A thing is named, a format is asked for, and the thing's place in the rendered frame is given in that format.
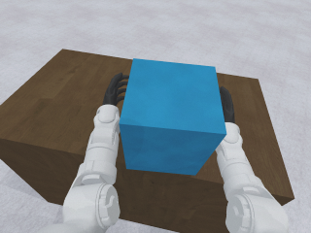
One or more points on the left robot hand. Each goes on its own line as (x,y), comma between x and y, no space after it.
(113,91)

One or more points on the right robot hand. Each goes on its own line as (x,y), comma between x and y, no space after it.
(227,105)

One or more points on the carton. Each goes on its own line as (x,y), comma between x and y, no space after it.
(172,116)

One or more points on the robot right upper arm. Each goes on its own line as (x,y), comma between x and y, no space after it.
(246,213)

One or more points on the left robot forearm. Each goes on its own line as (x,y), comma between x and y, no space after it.
(102,150)

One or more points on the robot left upper arm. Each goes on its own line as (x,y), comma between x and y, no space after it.
(90,208)

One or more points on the pedestal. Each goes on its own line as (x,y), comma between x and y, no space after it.
(46,124)

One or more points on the right robot forearm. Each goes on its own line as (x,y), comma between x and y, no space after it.
(235,167)

